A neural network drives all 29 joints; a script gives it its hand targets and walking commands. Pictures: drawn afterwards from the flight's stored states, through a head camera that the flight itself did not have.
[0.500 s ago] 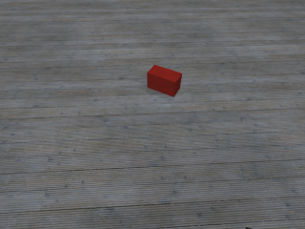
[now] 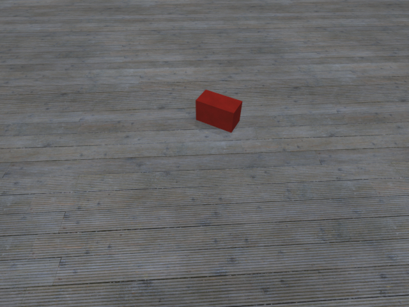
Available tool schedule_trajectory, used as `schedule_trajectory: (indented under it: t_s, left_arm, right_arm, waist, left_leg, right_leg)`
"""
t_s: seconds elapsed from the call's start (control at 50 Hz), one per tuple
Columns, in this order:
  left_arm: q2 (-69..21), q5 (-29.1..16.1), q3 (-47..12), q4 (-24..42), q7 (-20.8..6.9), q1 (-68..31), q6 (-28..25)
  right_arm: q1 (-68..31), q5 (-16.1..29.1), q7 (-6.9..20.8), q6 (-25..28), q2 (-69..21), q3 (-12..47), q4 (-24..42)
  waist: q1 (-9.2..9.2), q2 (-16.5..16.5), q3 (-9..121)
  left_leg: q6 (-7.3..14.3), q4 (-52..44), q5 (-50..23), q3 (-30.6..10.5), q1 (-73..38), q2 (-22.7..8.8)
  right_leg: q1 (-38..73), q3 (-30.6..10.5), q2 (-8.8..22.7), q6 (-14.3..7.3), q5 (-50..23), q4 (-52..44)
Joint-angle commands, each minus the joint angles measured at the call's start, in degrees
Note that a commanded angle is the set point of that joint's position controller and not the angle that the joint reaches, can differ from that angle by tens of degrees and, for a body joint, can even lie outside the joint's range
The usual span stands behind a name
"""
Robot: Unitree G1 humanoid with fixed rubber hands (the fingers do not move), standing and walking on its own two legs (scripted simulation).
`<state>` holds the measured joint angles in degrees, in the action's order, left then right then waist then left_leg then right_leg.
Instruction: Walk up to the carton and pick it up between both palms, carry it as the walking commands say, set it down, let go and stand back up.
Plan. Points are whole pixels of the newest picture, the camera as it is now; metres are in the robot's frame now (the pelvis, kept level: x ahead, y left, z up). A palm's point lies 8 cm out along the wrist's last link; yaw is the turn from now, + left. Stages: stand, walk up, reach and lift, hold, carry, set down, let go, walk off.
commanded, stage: stand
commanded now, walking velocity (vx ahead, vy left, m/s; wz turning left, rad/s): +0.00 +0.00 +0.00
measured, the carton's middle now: (218, 110) +1.49 -0.15 -0.69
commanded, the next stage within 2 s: walk up in 0.16 s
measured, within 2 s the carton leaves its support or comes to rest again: neither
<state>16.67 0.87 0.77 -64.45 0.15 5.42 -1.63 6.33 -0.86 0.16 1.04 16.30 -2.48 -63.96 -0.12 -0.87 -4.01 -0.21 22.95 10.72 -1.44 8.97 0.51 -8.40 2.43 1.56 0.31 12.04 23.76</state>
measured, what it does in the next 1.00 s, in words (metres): walks ahead: right foot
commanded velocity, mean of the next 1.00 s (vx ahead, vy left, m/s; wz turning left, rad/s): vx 0.34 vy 0.02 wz -0.02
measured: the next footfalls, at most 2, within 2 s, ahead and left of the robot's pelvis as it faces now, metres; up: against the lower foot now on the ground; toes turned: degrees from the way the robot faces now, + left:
right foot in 0.80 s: +0.17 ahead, -0.16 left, +0.00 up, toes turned -10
left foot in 1.18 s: +0.43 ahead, +0.13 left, +0.00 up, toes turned +10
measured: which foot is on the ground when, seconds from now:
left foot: down 0.00-0.80, up 0.82-1.00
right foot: down 0.00-0.54, up 0.56-0.78, down 0.80-1.00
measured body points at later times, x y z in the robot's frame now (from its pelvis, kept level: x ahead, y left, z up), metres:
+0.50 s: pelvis +0.01 +0.00 -0.01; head +0.01 +0.01 +0.44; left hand +0.07 +0.28 -0.15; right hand +0.09 -0.27 -0.14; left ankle +0.02 +0.13 -0.74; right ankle +0.01 -0.12 -0.74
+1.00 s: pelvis +0.17 -0.04 -0.01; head +0.16 -0.07 +0.44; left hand +0.18 +0.19 -0.15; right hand +0.18 -0.29 -0.17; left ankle +0.17 +0.10 -0.68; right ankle +0.13 -0.15 -0.74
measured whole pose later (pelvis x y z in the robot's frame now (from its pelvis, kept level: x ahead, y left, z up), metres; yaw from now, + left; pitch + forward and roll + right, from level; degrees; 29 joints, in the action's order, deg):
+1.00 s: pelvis +0.17 -0.04 -0.01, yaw +0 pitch -2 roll -1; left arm 7.7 1.9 1.6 -59.9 -0.7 19.3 -4.1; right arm 15.8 -2.3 2.3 0.2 14.4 -2.9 -62.4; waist -0.1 4.4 -0.2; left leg -1.4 59.5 14.8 3.4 26.2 -7.2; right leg -7.3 9.4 3.0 0.0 19.1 28.7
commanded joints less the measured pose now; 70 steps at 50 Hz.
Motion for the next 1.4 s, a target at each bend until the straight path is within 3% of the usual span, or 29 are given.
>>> schedule_trajectory:
  t_s: [0.0,0.24,0.32,0.34,0.36,0.38,0.44,0.46,0.48,0.5,0.56,0.68,0.7,0.72,0.74,0.76,0.78,0.82,0.92,0.96,1.06,1.1,1.12,1.14,1.16,1.2,1.22,1.24,1.38]
  left_arm:
    - [12.7,-0.2,2.3,3.5,0.5,-2.6,-1.1]
    - [13.9,0.2,2.3,3.3,0.5,-2.9,-1.0]
    - [12.8,0.0,2.2,3.4,0.7,-2.7,-0.7]
    - [11.5,-0.6,3.5,3.6,0.1,7.4,1.3]
    - [12.6,0.2,4.1,3.9,-0.8,6.4,2.4]
    - [13.4,0.4,4.1,5.4,-1.2,3.5,2.5]
    - [8.0,0.0,3.6,7.3,-1.0,-0.7,1.0]
    - [6.3,-0.3,2.8,7.7,-1.2,-2.7,0.7]
    - [3.2,0.2,1.6,10.1,-1.5,-6.2,0.1]
    - [2.7,1.1,2.0,12.7,-1.6,-8.9,0.1]
    - [3.2,0.9,2.1,11.7,-2.6,-4.1,-0.7]
    - [1.4,0.3,1.2,10.0,-3.8,6.3,-0.5]
    - [1.0,0.2,1.6,8.9,-3.5,9.6,-0.8]
    - [2.8,0.3,2.5,6.5,-2.4,15.8,-1.3]
    - [7.6,0.9,4.6,4.3,-1.5,23.1,-2.0]
    - [13.4,1.5,5.6,4.1,-0.6,29.8,-2.1]
    - [13.1,1.6,4.9,4.7,-0.5,25.9,-1.8]
    - [8.4,1.2,3.7,6.4,-0.2,19.3,-2.7]
    - [3.5,0.9,3.8,7.9,-0.2,15.1,-3.8]
    - [2.9,0.9,3.7,7.7,-0.2,15.8,-4.1]
    - [3.2,0.8,3.3,5.8,-0.6,16.5,-3.4]
    - [2.9,-0.4,2.9,6.0,-0.6,17.4,-3.1]
    - [0.6,-0.8,2.3,6.9,-0.7,17.5,-3.2]
    - [-1.5,-1.2,1.7,7.9,-0.5,16.9,-3.5]
    - [-2.3,-1.2,2.3,10.4,-0.7,15.7,-3.1]
    - [-1.8,-0.4,2.6,11.0,-1.0,12.5,-2.8]
    - [-2.1,-0.3,2.1,9.9,-0.6,11.3,-3.0]
    - [-2.1,0.1,1.8,9.0,-1.0,11.8,-2.9]
    - [-3.2,0.8,1.4,8.2,-2.8,10.3,-1.1]
  right_arm:
    - [-3.8,0.3,-0.8,1.4,12.5,-1.6,3.8]
    - [-1.4,0.2,-0.7,1.2,12.8,-1.4,3.0]
    - [-2.9,0.3,-0.9,1.1,13.5,-1.4,3.4]
    - [0.8,-1.8,0.6,-0.9,8.1,-1.0,7.0]
    - [-4.2,-1.1,0.7,-1.5,6.8,-1.0,9.7]
    - [-4.4,-0.9,0.6,-1.6,6.1,-1.0,9.3]
    - [8.6,-1.0,0.2,0.8,3.2,-1.0,5.3]
    - [14.5,-0.7,0.0,1.4,6.1,-1.7,3.1]
    - [16.4,-0.8,-0.4,1.4,10.4,-2.2,2.1]
    - [14.8,-0.9,-0.8,1.1,12.0,-2.3,3.1]
    - [11.3,-1.0,-1.1,1.6,9.1,-1.8,5.9]
    - [5.0,-1.1,0.1,1.9,8.9,-2.2,6.9]
    - [4.9,-1.1,0.2,1.9,8.2,-2.3,6.6]
    - [7.0,-1.2,0.4,2.0,7.0,-1.6,5.6]
    - [7.5,-1.0,0.7,2.9,4.0,-0.7,6.2]
    - [6.7,-1.4,0.6,2.7,1.0,0.3,8.6]
    - [3.2,-2.1,0.5,2.2,2.5,-0.7,8.1]
    - [2.6,-1.8,1.5,2.1,2.1,-1.2,8.3]
    - [5.1,-1.2,2.7,0.8,-1.8,0.0,7.1]
    - [1.7,-0.8,2.8,0.3,-1.6,-0.3,8.0]
    - [-1.9,0.0,3.8,0.7,-2.2,0.1,10.6]
    - [7.9,-0.4,2.6,1.8,1.1,-1.8,7.6]
    - [18.1,-0.7,1.4,2.5,5.1,-3.9,4.8]
    - [25.3,-1.5,0.6,3.2,10.3,-5.7,3.7]
    - [27.4,-1.7,-0.2,3.0,13.4,-6.0,4.4]
    - [21.7,-1.1,-0.4,3.1,10.1,-5.5,6.3]
    - [17.7,-1.2,-0.4,3.3,6.5,-4.2,7.6]
    - [14.0,-0.8,-0.6,3.7,5.0,-3.6,8.7]
    - [4.2,-0.8,-0.2,2.8,4.1,-3.3,9.6]
  waist:
    - [0.42,1.1,5.5]
    - [0.42,-1.1,5.3]
    - [0.54,2.2,4.2]
    - [1.53,1.8,7.4]
    - [2.48,-10.5,0.6]
    - [0.80,-14.2,-3.1]
    - [-4.49,-6.3,4.1]
    - [-6.64,0.6,5.7]
    - [-8.08,16.2,4.8]
    - [-6.87,18.1,0.0]
    - [-3.58,9.1,-3.3]
    - [2.14,15.5,-3.4]
    - [3.48,13.7,-2.2]
    - [5.98,4.2,1.4]
    - [10.00,-12.3,4.8]
    - [9.84,-19.0,4.1]
    - [7.35,-8.6,1.5]
    - [3.53,-1.4,-5.1]
    - [2.18,-12.7,-6.6]
    - [2.39,-10.0,-7.7]
    - [0.99,-15.2,-7.8]
    - [-3.85,-7.2,0.9]
    - [-7.26,2.9,7.2]
    - [-9.62,16.6,12.4]
    - [-8.26,24.2,15.3]
    - [-5.59,14.5,9.4]
    - [-5.17,10.6,8.4]
    - [-4.34,14.8,8.2]
    - [0.82,17.7,3.4]
  left_leg:
    - [2.0,-5.1,-4.1,-4.9,0.0,-6.8]
    - [1.4,-6.1,-8.2,-5.9,-1.3,-7.2]
    - [1.7,-6.2,-3.5,-4.9,0.3,-6.8]
    - [1.9,4.2,25.5,-3.2,10.3,-5.1]
    - [-0.9,8.6,28.2,0.0,13.9,-6.2]
    - [-2.2,15.7,20.7,5.3,10.6,-3.1]
    - [0.2,6.7,12.0,3.0,-4.0,-5.2]
    - [2.6,-3.8,19.4,-4.4,-10.3,-8.9]
    - [6.6,-14.1,32.5,-21.0,-12.5,-18.9]
    - [8.5,-19.3,36.6,-28.7,-6.2,-24.7]
    - [9.6,-18.7,30.8,-23.4,-2.2,-24.7]
    - [5.0,-13.9,21.9,-2.6,9.9,-14.8]
    - [4.7,-10.1,20.0,-0.8,12.3,-13.2]
    - [3.5,1.1,14.8,2.4,15.7,-9.9]
    - [1.2,20.8,12.9,6.7,26.8,-4.9]
    - [0.2,38.4,21.4,6.3,35.3,-2.2]
    - [0.8,45.0,17.5,-0.1,35.4,-6.1]
    - [0.3,44.7,6.8,-1.3,34.6,-9.4]
    - [-1.8,33.3,3.2,2.7,27.2,-11.1]
    - [-2.5,26.5,2.3,3.7,26.0,-10.7]
    - [-2.6,12.2,2.0,10.9,15.3,-6.2]
    - [-2.4,8.3,-0.9,13.7,-2.5,-3.0]
    - [0.5,7.8,1.8,7.8,-16.1,-7.0]
    - [5.5,1.4,8.0,-11.0,-24.1,-21.9]
    - [9.3,-10.2,19.2,-27.5,-24.9,-31.3]
    - [9.6,-11.0,19.0,-25.1,-16.8,-30.5]
    - [8.5,-8.9,14.2,-17.7,-14.0,-25.9]
    - [7.8,-6.9,6.9,-12.3,-10.5,-23.7]
    - [5.2,-9.8,13.5,2.9,7.9,-18.2]
  right_leg:
    - [1.1,-5.7,6.8,-2.0,-5.3,-6.3]
    - [1.4,-4.3,6.6,-1.5,-5.2,-6.4]
    - [1.0,-5.6,6.8,-2.0,-3.9,-7.4]
    - [1.0,-12.6,11.5,-3.5,26.9,-4.5]
    - [-7.6,-16.5,11.2,-5.8,36.9,-11.1]
    - [-14.6,-18.6,13.7,-6.8,37.4,-14.3]
    - [-17.1,-11.1,9.5,-4.2,24.9,-4.3]
    - [-22.4,-6.1,4.1,-1.7,22.8,4.4]
    - [-31.2,-0.4,0.3,-0.1,19.5,18.6]
    - [-34.5,-1.0,1.3,0.8,16.8,28.4]
    - [-29.8,-3.6,5.0,0.6,12.2,29.1]
    - [-5.7,4.6,2.4,1.3,5.8,10.9]
    - [-0.2,6.5,0.3,1.2,1.9,6.2]
    - [10.2,6.3,0.5,0.2,2.9,4.8]
    - [19.9,-9.0,11.7,-3.4,13.6,-3.6]
    - [18.6,-35.2,26.7,-8.9,32.9,-16.6]
    - [10.6,-38.9,29.1,-10.3,42.3,-19.7]
    - [3.2,-28.7,24.4,-8.3,31.8,-18.2]
    - [-3.3,-11.5,19.4,-7.6,12.9,-17.1]
    - [-3.3,-7.1,18.1,-7.6,6.7,-17.3]
    - [-6.7,0.3,12.2,-6.5,0.2,-13.7]
    - [-10.7,3.4,7.8,-5.4,-8.6,-0.8]
    - [-17.0,5.4,5.1,-3.1,-10.9,14.6]
    - [-28.4,7.1,1.6,-0.7,2.9,32.1]
    - [-32.9,2.4,-1.2,-0.6,19.6,45.1]
    - [-36.0,-3.5,4.4,-1.9,14.0,50.9]
    - [-34.6,-3.1,6.3,-2.8,9.2,50.2]
    - [-33.2,-1.8,7.2,-2.0,8.2,47.6]
    - [-12.6,4.1,6.7,0.6,6.8,19.5]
